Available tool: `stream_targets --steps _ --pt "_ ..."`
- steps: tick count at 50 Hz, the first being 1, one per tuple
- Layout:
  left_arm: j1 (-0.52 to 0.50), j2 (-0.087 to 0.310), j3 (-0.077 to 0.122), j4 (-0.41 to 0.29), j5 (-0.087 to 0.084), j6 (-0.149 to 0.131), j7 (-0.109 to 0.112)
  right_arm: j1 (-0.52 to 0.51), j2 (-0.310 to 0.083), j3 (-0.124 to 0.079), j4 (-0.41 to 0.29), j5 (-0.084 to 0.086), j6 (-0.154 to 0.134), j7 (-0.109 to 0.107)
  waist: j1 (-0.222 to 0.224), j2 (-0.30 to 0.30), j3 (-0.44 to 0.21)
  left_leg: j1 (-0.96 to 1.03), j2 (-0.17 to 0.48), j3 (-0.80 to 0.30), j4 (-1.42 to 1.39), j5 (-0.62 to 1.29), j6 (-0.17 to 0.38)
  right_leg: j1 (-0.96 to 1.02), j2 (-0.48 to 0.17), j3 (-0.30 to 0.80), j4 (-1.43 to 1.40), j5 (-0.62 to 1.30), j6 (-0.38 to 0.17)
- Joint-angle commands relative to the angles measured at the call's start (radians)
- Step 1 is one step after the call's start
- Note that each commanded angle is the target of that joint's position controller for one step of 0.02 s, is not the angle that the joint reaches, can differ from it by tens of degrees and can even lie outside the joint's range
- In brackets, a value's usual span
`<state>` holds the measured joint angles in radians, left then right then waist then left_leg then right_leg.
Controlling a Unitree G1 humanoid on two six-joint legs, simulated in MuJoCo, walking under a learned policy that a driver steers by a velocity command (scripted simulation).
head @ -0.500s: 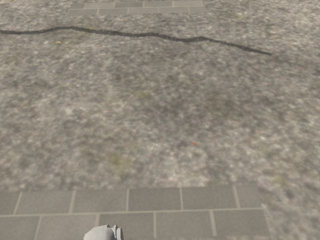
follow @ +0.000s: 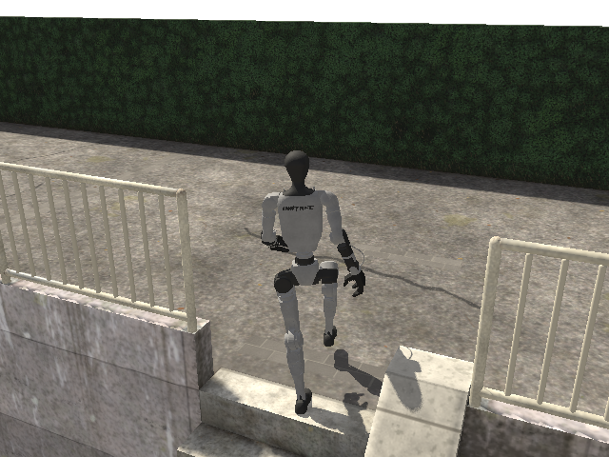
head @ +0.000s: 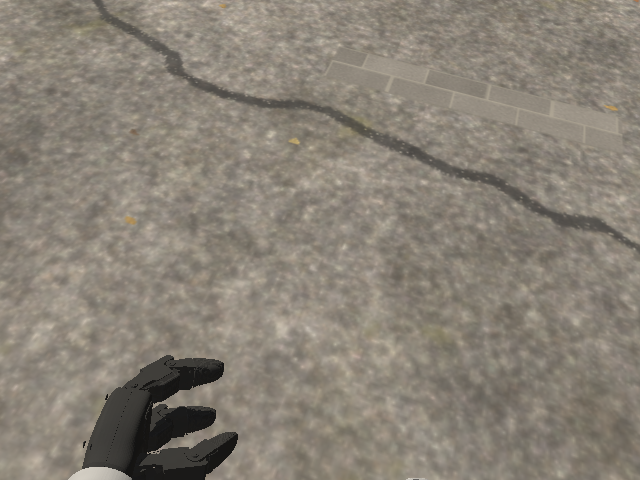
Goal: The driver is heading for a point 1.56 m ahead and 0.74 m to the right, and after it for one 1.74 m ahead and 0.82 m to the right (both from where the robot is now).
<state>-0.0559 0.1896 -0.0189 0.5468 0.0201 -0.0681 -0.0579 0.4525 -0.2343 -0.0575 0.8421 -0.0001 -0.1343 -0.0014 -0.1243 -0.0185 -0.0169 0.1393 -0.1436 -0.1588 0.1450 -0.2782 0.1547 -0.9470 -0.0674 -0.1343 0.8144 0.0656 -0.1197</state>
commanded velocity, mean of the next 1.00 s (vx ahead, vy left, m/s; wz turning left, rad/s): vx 0.21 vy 0.00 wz -0.74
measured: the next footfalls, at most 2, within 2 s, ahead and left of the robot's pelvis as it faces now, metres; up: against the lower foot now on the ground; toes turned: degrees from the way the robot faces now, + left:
right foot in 0.12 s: +0.31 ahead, -0.06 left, +0.00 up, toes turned -3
left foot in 0.44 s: +0.59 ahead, +0.09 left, +0.00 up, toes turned -33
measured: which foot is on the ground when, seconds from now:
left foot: down 0.00-0.12, up 0.14-0.42, down 0.44-0.78, up 0.80-1.00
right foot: up 0.00-0.10, down 0.12-0.42, up 0.44-0.76, down 0.78-1.00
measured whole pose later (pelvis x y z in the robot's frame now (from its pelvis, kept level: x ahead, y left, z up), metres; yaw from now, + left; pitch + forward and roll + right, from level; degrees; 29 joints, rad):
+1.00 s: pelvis +0.39 +0.02 -0.01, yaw -47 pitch +2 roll +2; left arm 0.16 0.26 0.06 0.58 0.01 0.04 0.03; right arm 0.15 -0.30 -0.09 0.68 -0.01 0.03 -0.06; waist -0.01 0.02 0.00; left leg -0.63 0.01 -0.01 1.10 -0.30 -0.07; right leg -0.40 0.04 0.09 0.59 -0.22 -0.04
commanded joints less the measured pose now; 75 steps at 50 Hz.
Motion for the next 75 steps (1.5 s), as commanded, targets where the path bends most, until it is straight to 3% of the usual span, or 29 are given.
stream_targets --steps 1,5,6,7,8,10,11,14,17,20,23,25,26,30,38,39,40,42,44,52,56,58,60,66,70,71,72,73,75 --pt "-0.005 0.086 0.047 0.031 -0.022 -0.013 -0.008 0.027 -0.148 -0.033 -0.023 -0.002 -0.003 -0.014 0.050 0.133 -0.041 -0.061 0.157 0.108 -0.001 1.169 -0.151 0.428 0.143 -0.113 -0.172 0.089 -0.010" --pt "0.443 0.224 0.111 0.206 -0.019 0.012 0.031 -0.011 -0.173 -0.040 -0.024 -0.056 0.000 -0.094 0.296 0.134 -0.082 0.022 0.209 0.167 0.599 1.524 -0.241 0.760 0.213 -0.060 -0.401 0.177 -0.024" --pt "1.068 0.053 0.045 0.408 -0.050 0.015 0.040 -0.079 -0.147 0.025 -0.081 -0.178 0.036 0.095 0.443 -0.084 -0.045 -0.517 0.103 0.109 1.299 0.787 -0.425 1.414 0.042 0.233 -0.370 0.418 -0.057" --pt "0.815 0.179 0.077 0.393 0.005 -0.021 0.037 -0.499 0.040 0.036 -0.259 -0.078 -0.014 0.028 0.421 -0.359 -0.114 -0.742 -0.081 0.119 1.673 -0.444 -0.298 1.264 -0.020 0.333 -0.286 0.893 -0.079" --pt "0.639 0.199 0.068 0.283 0.056 -0.067 0.041 -0.225 0.045 0.055 -0.302 -0.014 -0.023 0.010 0.201 -0.241 -0.236 -0.943 -0.002 -0.098 1.825 -0.424 -0.298 1.384 -0.204 0.634 -0.248 0.898 -0.258" --pt "0.433 0.268 0.116 0.159 -0.014 -0.066 0.080 -0.228 -0.152 0.037 -0.343 0.041 -0.028 0.009 0.161 0.097 -0.284 -1.162 0.096 -0.134 1.785 -0.283 -0.249 1.386 -0.284 0.897 -0.448 0.192 -0.390" --pt "0.305 0.271 0.116 0.113 -0.040 -0.058 0.088 -0.231 -0.172 0.035 -0.336 -0.005 -0.016 0.004 0.089 0.275 -0.187 -1.047 0.134 -0.089 1.671 -0.172 -0.218 1.084 -0.224 0.858 -0.550 0.127 -0.337" --pt "0.179 0.234 0.088 0.095 -0.045 -0.041 0.080 -0.263 -0.133 0.051 -0.398 -0.038 0.004 -0.019 -0.015 0.256 0.149 -0.746 0.170 0.019 1.052 -0.126 -0.237 0.323 0.023 0.534 -0.610 0.215 -0.197" --pt "0.365 0.312 0.136 0.169 -0.081 -0.013 0.101 -0.347 -0.061 0.059 -0.417 -0.015 0.023 -0.045 0.088 0.070 -0.053 -0.286 0.029 0.103 0.572 0.288 -0.276 0.226 0.175 0.435 -0.481 0.143 -0.078" --pt "0.323 0.226 0.130 0.141 -0.089 0.025 0.108 -0.292 -0.108 0.027 -0.389 0.022 0.059 -0.061 0.045 -0.080 -0.140 -0.238 0.045 0.027 0.305 0.451 -0.269 0.428 0.205 0.470 -0.253 -0.073 0.022" --pt "0.488 0.077 0.087 0.107 -0.023 0.025 0.080 -0.179 -0.134 0.013 -0.394 -0.067 0.067 -0.063 0.088 0.225 -0.342 0.097 0.562 -0.405 0.405 1.266 0.041 0.223 0.283 0.285 0.418 -0.866 0.152" --pt "0.603 0.180 0.097 0.092 -0.048 0.041 0.061 -0.338 -0.171 -0.013 -0.386 -0.033 0.076 -0.041 0.201 0.317 -0.406 0.049 0.685 -0.620 0.338 0.739 0.182 0.074 0.118 0.269 0.779 -0.741 0.204" --pt "0.510 0.212 0.114 0.111 -0.048 0.069 0.076 -0.371 -0.095 0.000 -0.398 -0.026 0.084 -0.052 0.158 0.173 -0.297 -0.093 0.574 -0.489 0.276 0.388 0.123 0.094 0.063 0.248 0.780 -0.627 0.218" --pt "0.352 0.192 0.118 0.047 -0.044 0.116 0.086 -0.450 -0.089 -0.002 -0.354 -0.036 0.113 -0.065 0.169 0.132 -0.116 -0.460 0.327 -0.047 0.215 0.341 0.005 0.303 0.039 0.162 0.497 -0.439 0.214" --pt "0.360 0.212 0.133 0.033 -0.038 0.120 0.048 -0.397 -0.156 -0.060 -0.255 0.005 0.114 -0.061 0.186 0.145 -0.136 -0.547 0.391 0.117 0.300 0.031 -0.065 0.744 0.061 0.073 -0.149 -0.290 0.086" --pt "0.389 0.226 0.148 0.041 -0.026 0.123 0.053 -0.335 -0.114 -0.060 -0.237 -0.001 0.125 -0.056 0.180 0.025 -0.069 -0.661 0.327 0.212 0.484 -0.087 -0.146 0.801 0.042 0.181 -0.275 -0.293 0.033" --pt "0.362 0.368 0.172 -0.004 -0.021 0.122 0.069 -0.276 -0.073 -0.050 -0.273 -0.030 0.135 -0.048 0.109 -0.373 -0.013 -0.943 0.170 0.309 0.854 -0.340 -0.257 0.863 -0.240 0.634 -0.396 -0.099 -0.117" --pt "0.311 0.349 0.162 -0.034 0.027 0.095 0.071 -0.458 -0.151 -0.068 -0.319 -0.001 0.124 -0.067 0.182 -0.234 -0.013 -0.974 0.146 0.093 1.061 -0.255 -0.201 0.700 -0.237 0.675 -0.525 -0.267 -0.170" --pt "0.186 0.281 0.143 -0.053 -0.013 0.088 0.086 -0.383 -0.140 -0.064 -0.263 -0.012 0.143 -0.073 0.121 -0.125 -0.040 -0.933 0.180 0.081 1.082 -0.094 -0.201 0.672 -0.181 0.550 -0.478 -0.252 -0.089" --pt "0.183 0.145 0.086 -0.010 0.003 0.091 0.088 -0.328 -0.057 -0.004 -0.240 -0.005 0.149 -0.035 0.137 -0.133 -0.162 -0.578 0.195 0.139 0.708 -0.080 -0.208 0.648 -0.116 0.387 -0.368 -0.144 -0.082" --pt "0.223 0.145 0.084 0.043 -0.011 0.082 0.076 -0.294 -0.101 -0.014 -0.244 -0.004 0.146 -0.003 0.127 -0.117 -0.030 -0.396 0.153 0.177 0.352 0.078 -0.147 0.575 -0.068 0.358 -0.341 -0.348 -0.020" --pt "0.263 0.155 0.099 0.019 0.011 0.070 0.098 -0.373 -0.241 -0.048 -0.287 -0.004 0.141 -0.013 0.219 0.226 0.006 -0.477 0.307 -0.112 0.292 0.319 -0.010 0.543 0.102 0.162 -0.152 -0.410 0.115" --pt "0.112 0.180 0.120 -0.013 -0.007 0.074 0.119 -0.315 -0.189 -0.038 -0.286 -0.014 0.140 -0.026 0.127 0.301 0.017 -0.480 0.388 -0.315 0.187 0.241 0.080 0.499 0.139 0.138 -0.002 -0.447 0.149" --pt "0.093 0.065 0.101 -0.008 -0.029 0.060 0.082 -0.318 -0.179 -0.072 -0.299 0.023 0.151 -0.064 0.114 0.142 -0.099 -0.301 0.294 -0.272 0.234 0.231 0.015 0.413 0.128 0.223 0.025 -0.565 0.155" --pt "0.276 0.138 0.129 0.071 -0.039 0.044 0.061 -0.354 -0.186 -0.085 -0.312 0.042 0.171 -0.050 0.178 0.213 -0.118 -0.437 0.210 -0.288 0.248 -0.020 -0.034 0.726 0.151 0.191 -0.416 -0.329 0.140" --pt "0.339 0.189 0.147 0.089 -0.025 0.047 0.062 -0.331 -0.145 -0.075 -0.316 0.036 0.173 -0.045 0.178 0.122 -0.137 -0.608 0.152 -0.221 0.392 -0.161 -0.083 0.907 0.008 0.292 -0.462 -0.309 0.088" --pt "0.295 0.285 0.160 0.064 0.010 0.059 0.069 -0.290 -0.076 -0.059 -0.328 0.041 0.169 -0.038 0.130 -0.211 -0.105 -0.880 0.012 -0.007 0.685 -0.321 -0.142 0.964 -0.265 0.597 -0.505 -0.254 -0.036" --pt "0.240 0.268 0.155 0.036 0.048 0.048 0.060 -0.296 -0.161 -0.080 -0.336 0.021 0.153 -0.033 0.121 -0.254 -0.064 -0.899 0.101 -0.013 0.872 -0.322 -0.174 0.805 -0.378 0.713 -0.548 -0.176 -0.127" --pt "0.085 0.163 0.121 0.004 0.022 0.042 0.073 -0.256 -0.202 -0.095 -0.284 0.011 0.162 -0.025 0.066 -0.105 -0.015 -0.828 0.150 0.026 1.056 -0.156 -0.200 0.710 -0.223 0.460 -0.524 -0.193 -0.065"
